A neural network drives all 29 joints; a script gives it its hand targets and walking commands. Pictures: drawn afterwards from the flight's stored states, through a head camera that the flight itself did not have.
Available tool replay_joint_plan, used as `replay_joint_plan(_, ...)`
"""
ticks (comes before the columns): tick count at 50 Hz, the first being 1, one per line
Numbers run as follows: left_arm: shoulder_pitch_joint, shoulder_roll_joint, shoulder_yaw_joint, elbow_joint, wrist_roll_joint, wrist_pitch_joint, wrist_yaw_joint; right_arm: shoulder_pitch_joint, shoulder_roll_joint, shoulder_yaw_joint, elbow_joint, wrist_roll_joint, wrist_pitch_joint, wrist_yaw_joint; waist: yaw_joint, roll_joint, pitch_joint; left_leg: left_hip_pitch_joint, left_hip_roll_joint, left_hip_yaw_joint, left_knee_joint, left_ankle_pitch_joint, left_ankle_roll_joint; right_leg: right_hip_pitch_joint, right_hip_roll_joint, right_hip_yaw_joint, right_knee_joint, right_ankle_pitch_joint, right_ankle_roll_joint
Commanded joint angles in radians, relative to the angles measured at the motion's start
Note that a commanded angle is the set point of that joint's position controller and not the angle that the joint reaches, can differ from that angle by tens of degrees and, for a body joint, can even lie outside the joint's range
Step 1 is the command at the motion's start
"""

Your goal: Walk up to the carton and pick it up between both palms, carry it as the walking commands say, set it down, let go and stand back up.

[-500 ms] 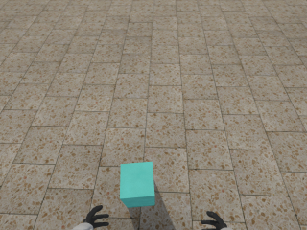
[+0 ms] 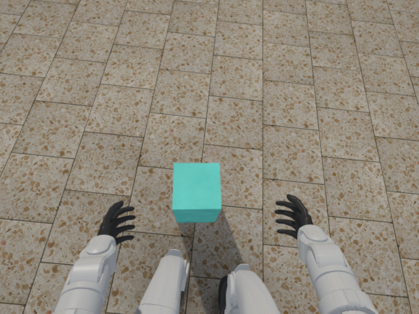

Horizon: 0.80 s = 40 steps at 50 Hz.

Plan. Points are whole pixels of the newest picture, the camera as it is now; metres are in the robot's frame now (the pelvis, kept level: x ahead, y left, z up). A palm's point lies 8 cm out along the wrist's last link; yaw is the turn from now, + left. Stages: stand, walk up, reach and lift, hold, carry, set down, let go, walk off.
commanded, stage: reach and lift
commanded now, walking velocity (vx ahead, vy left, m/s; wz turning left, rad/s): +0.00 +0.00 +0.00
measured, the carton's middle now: (196, 195) +0.46 +0.07 -0.55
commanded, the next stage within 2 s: none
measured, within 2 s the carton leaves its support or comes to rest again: neither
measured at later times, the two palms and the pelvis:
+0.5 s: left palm (124, 163) +0.42 +0.25 -0.15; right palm (267, 156) +0.48 -0.10 -0.15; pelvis -0.01 +0.01 -0.04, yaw -1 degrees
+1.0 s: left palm (133, 165) +0.44 +0.25 -0.23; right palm (256, 163) +0.49 -0.10 -0.24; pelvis +0.02 +0.02 -0.08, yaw -3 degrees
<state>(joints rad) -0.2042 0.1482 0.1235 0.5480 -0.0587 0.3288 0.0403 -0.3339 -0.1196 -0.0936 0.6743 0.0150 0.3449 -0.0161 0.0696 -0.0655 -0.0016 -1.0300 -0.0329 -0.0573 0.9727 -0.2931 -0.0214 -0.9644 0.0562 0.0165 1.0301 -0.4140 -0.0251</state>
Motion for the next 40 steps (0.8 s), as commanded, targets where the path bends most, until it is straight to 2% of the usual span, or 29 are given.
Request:
replay_joint_plan(1,-0.842,0.04,-0.077,-0.115,-0.109,0.091,0.105,-0.759,-0.321,-0.108,-0.06,0.036,0.024,0.006,-0.083,0.264,-0.656,0.428,0.031,-0.001,-0.121,-0.456,-0.034,-0.082,0.0,-0.064,-0.006,-0.164,-0.006)
replay_joint_plan(2,-0.717,0.011,-0.064,-0.029,-0.089,0.122,0.118,-0.66,-0.269,-0.06,0.028,0.048,0.053,0.013,-0.03,0.21,-0.627,0.483,0.024,-0.014,-0.133,-0.429,-0.031,-0.097,-0.021,-0.06,-0.034,-0.159,0.0)
replay_joint_plan(3,-0.616,-0.015,-0.078,0.058,-0.084,0.143,0.124,-0.556,-0.241,-0.028,0.11,0.053,0.073,0.021,-0.065,0.151,-0.611,0.479,0.032,-0.004,-0.126,-0.396,-0.033,-0.107,0.001,-0.085,-0.038,-0.114,0.018)
replay_joint_plan(4,-0.664,-0.004,-0.047,0.08,-0.093,0.151,0.121,-0.595,-0.3,-0.043,0.182,0.032,0.078,0.028,-0.058,0.167,-0.622,0.443,0.026,-0.006,-0.118,-0.456,-0.032,-0.109,-0.014,-0.083,-0.006,-0.127,0.016)
replay_joint_plan(5,-0.56,-0.041,-0.02,0.187,-0.065,0.129,0.121,-0.531,-0.186,-0.009,0.27,0.009,0.066,0.034,-0.028,0.024,-0.52,0.334,0.012,0.014,-0.099,-0.358,-0.02,-0.087,-0.003,-0.084,-0.026,-0.099,0.023)
replay_joint_plan(6,-0.575,-0.044,0.037,0.235,-0.022,0.098,0.108,-0.62,-0.157,0.007,0.226,0.017,0.029,0.036,-0.008,0.011,-0.461,0.221,0.002,0.05,-0.061,-0.314,-0.008,-0.089,0.018,-0.085,-0.014,-0.099,0.036)
replay_joint_plan(7,-0.53,-0.044,0.1,0.298,0.01,0.061,0.099,-0.659,-0.155,0.009,0.258,-0.005,0.005,0.037,0.068,0.011,-0.454,0.112,-0.015,0.082,-0.031,-0.25,-0.011,-0.05,0.012,-0.076,-0.003,-0.105,0.038)
replay_joint_plan(8,-0.593,0.005,0.164,0.231,0.045,0.001,0.091,-0.675,-0.09,0.02,0.209,0.019,-0.031,0.042,0.087,-0.055,-0.538,0.099,-0.017,0.095,-0.014,-0.138,-0.006,0.05,0.012,-0.036,-0.035,-0.024,0.046)
replay_joint_plan(10,-0.637,0.028,0.21,0.244,0.09,-0.082,0.079,-0.7,-0.078,-0.064,0.209,-0.042,-0.092,0.026,0.049,-0.121,-0.489,0.068,-0.03,0.059,-0.049,-0.034,-0.003,0.039,0.027,-0.026,-0.063,0.042,0.068)
replay_joint_plan(13,-0.729,0.072,0.25,0.224,0.098,-0.16,0.095,-0.844,-0.123,-0.087,0.109,-0.076,-0.173,-0.011,0.092,-0.141,-0.625,0.164,-0.028,0.074,-0.055,-0.042,0.001,0.016,0.012,0.02,-0.107,-0.026,0.065)
replay_joint_plan(14,-0.847,0.1,0.246,0.171,0.094,-0.19,0.091,-0.904,-0.137,-0.113,0.1,-0.093,-0.191,-0.04,0.074,-0.129,-0.584,0.098,-0.028,0.08,-0.044,-0.065,-0.004,-0.036,0.022,0.013,-0.092,-0.028,0.071)
replay_joint_plan(17,-0.98,0.155,0.233,0.083,0.084,-0.253,0.094,-1.029,-0.14,-0.071,0.023,-0.013,-0.234,-0.08,0.169,0.024,-0.853,0.126,-0.033,0.103,0.039,0.123,-0.031,0.018,0.02,0.036,-0.046,0.095,0.05)
replay_joint_plan(18,-1.055,0.146,0.175,-0.035,0.052,-0.261,0.095,-1.034,-0.132,-0.094,-0.009,-0.013,-0.235,-0.094,0.093,0.068,-0.944,0.199,-0.033,0.077,0.015,0.122,-0.036,-0.025,0.043,-0.019,0.0,0.113,0.057)
replay_joint_plan(19,-1.198,0.194,0.196,0.003,0.047,-0.259,0.103,-1.13,-0.203,-0.114,0.043,-0.018,-0.24,-0.109,0.084,0.074,-1.013,0.218,-0.025,0.077,0.069,0.18,-0.047,-0.072,0.034,0.003,0.015,0.14,0.047)
replay_joint_plan(20,-1.02,0.096,0.146,0.02,0.02,-0.253,0.097,-0.986,-0.148,-0.069,0.066,0.009,-0.236,-0.118,0.079,0.075,-1.011,0.279,-0.032,0.079,0.079,0.27,-0.053,-0.006,0.035,0.006,0.01,0.211,0.037)
replay_joint_plan(22,-1.005,0.05,0.119,0.05,0.01,-0.226,0.081,-1.045,-0.216,-0.102,0.043,0.003,-0.249,-0.117,0.036,0.11,-1.178,0.431,-0.032,0.07,0.121,0.374,-0.051,-0.115,0.046,-0.033,0.033,0.233,0.053)
replay_joint_plan(24,-0.968,0.004,0.06,0.118,-0.027,-0.237,0.065,-0.974,-0.166,-0.096,0.167,-0.004,-0.241,-0.114,-0.026,0.107,-1.164,0.469,-0.019,0.045,0.122,0.444,-0.036,-0.186,0.057,-0.042,0.022,0.232,0.039)
replay_joint_plan(25,-1.09,0.082,0.094,0.037,-0.007,-0.246,0.06,-1.023,-0.216,-0.15,0.148,-0.031,-0.25,-0.118,-0.033,0.14,-1.278,0.467,-0.018,0.053,0.16,0.505,-0.056,-0.208,0.062,-0.045,0.048,0.282,0.038)
replay_joint_plan(26,-0.958,0.068,0.089,0.026,-0.017,-0.256,0.068,-0.875,-0.171,-0.12,0.153,-0.025,-0.254,-0.114,-0.028,0.142,-1.322,0.606,-0.01,0.042,0.158,0.665,-0.038,-0.242,0.078,-0.033,0.028,0.336,0.052)
replay_joint_plan(28,-0.798,-0.009,0.116,0.179,0.041,-0.261,0.054,-0.716,-0.134,-0.163,0.315,-0.089,-0.268,-0.092,-0.053,0.152,-1.175,0.619,-0.004,0.013,0.138,0.79,-0.044,-0.377,0.079,-0.044,0.002,0.374,0.047)
replay_joint_plan(29,-0.714,-0.013,0.144,0.118,0.068,-0.295,0.037,-0.646,-0.095,-0.159,0.21,-0.104,-0.298,-0.085,-0.01,0.15,-1.205,0.587,-0.005,0.015,0.165,0.916,-0.046,-0.372,0.089,-0.004,0.007,0.489,0.051)
replay_joint_plan(30,-0.619,-0.044,0.178,0.113,0.09,-0.312,0.013,-0.579,-0.027,-0.125,0.18,-0.092,-0.322,-0.076,0.012,0.084,-1.221,0.477,-0.018,0.033,0.128,0.842,-0.048,-0.222,0.068,0.002,-0.022,0.622,0.046)
replay_joint_plan(31,-0.65,0.019,0.185,0.029,0.084,-0.336,0.012,-0.577,-0.018,-0.154,0.079,-0.119,-0.343,-0.079,-0.006,0.056,-1.374,0.491,-0.016,0.017,0.12,0.997,-0.031,-0.15,0.069,0.009,0.011,0.741,0.061)
replay_joint_plan(32,-0.615,-0.031,0.229,0.098,0.124,-0.345,-0.001,-0.545,-0.029,-0.172,0.177,-0.135,-0.352,-0.074,0.031,0.156,-1.147,0.395,-0.007,0.018,0.1,0.904,-0.04,-0.349,0.046,0.055,-0.048,0.681,0.041)
replay_joint_plan(35,-0.709,0.043,0.275,0.216,0.148,-0.361,-0.017,-0.734,0.03,-0.134,0.072,-0.122,-0.367,-0.059,0.108,-0.003,-0.936,0.064,-0.022,0.044,0.065,0.621,-0.017,-0.237,0.021,0.056,-0.042,0.561,0.071)
replay_joint_plan(36,-0.722,0.062,0.28,0.243,0.147,-0.37,-0.015,-0.772,0.013,-0.133,0.065,-0.13,-0.375,-0.067,0.098,-0.035,-0.859,-0.029,-0.024,0.054,0.043,0.482,-0.004,-0.214,0.019,0.059,-0.037,0.472,0.085)
replay_joint_plan(38,-0.739,0.091,0.302,0.224,0.124,-0.398,-0.014,-0.866,0.037,-0.087,-0.039,-0.094,-0.381,-0.085,0.166,-0.085,-0.859,-0.307,-0.043,0.083,0.073,0.284,-0.001,-0.104,-0.015,0.081,0.014,0.442,0.084)
replay_joint_plan(39,-0.805,0.135,0.302,0.206,0.094,-0.42,-0.012,-0.892,0.03,-0.065,-0.055,-0.071,-0.399,-0.093,0.122,-0.153,-0.862,-0.383,-0.039,0.073,0.123,0.214,-0.003,-0.158,-0.017,0.074,0.044,0.428,0.075)
replay_joint_plan(40,-0.89,0.135,0.302,0.2,0.084,-0.425,-0.002,-0.987,-0.026,-0.055,-0.044,-0.075,-0.394,-0.1,0.155,-0.134,-0.887,-0.376,-0.045,0.076,0.15,0.223,-0.004,-0.201,0.002,0.071,0.107,0.375,0.083)
